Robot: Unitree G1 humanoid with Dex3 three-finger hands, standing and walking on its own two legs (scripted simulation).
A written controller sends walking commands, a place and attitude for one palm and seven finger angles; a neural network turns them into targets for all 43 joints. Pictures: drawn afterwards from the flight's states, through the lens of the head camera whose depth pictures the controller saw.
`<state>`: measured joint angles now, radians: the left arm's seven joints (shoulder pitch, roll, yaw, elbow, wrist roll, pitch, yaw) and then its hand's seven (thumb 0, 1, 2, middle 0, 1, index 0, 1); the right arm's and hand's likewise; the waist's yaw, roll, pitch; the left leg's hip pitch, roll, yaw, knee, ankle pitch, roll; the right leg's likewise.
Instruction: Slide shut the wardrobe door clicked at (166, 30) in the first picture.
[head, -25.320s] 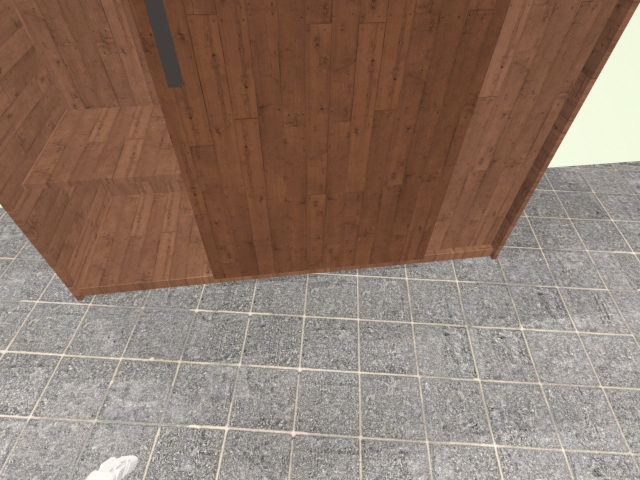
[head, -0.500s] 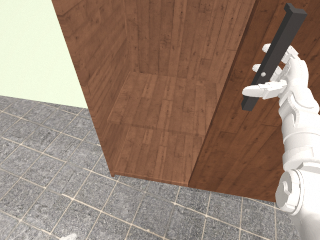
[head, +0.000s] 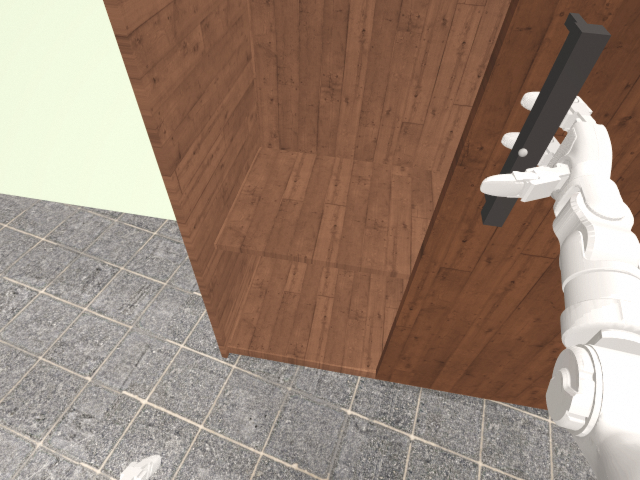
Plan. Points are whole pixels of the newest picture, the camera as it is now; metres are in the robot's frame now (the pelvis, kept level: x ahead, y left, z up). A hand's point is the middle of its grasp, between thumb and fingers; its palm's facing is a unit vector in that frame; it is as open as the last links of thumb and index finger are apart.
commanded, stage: grip the handle and tug to test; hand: right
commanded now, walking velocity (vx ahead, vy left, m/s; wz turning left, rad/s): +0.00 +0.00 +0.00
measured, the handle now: (527, 133) +0.52 -0.20 +0.20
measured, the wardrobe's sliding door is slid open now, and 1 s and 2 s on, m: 0.49 0.49 0.49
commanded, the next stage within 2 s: tug the door sideways, standing still in 1.38 s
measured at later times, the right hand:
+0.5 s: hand (524, 150) +0.47 -0.18 +0.21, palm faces +0.08 +1.00 +0.01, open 7.9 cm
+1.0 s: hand (522, 149) +0.47 -0.18 +0.21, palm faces +0.08 +1.00 +0.00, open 6.2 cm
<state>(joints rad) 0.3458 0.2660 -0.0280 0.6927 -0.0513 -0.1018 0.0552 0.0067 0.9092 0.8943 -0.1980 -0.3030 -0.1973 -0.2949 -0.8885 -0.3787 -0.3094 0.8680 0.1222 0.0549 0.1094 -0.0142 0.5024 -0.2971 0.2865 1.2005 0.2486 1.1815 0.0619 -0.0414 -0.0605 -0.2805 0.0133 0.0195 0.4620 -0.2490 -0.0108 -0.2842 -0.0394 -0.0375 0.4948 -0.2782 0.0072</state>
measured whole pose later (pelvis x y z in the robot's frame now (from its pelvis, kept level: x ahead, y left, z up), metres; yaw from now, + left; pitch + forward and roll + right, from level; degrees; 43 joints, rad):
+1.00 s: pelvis +0.00 +0.00 +0.00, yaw +0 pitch +5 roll +1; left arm 0.35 0.27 -0.03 0.70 -0.05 -0.09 0.06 0.01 0.91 0.89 -0.20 -0.30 -0.20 -0.29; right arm -0.93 -0.39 -0.31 0.92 0.12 0.05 0.12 0.01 -0.64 -0.77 0.37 1.38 0.35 1.37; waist 0.07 -0.04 -0.06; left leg -0.29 0.01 0.02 0.46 -0.25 -0.01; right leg -0.30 -0.04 -0.03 0.50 -0.28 0.01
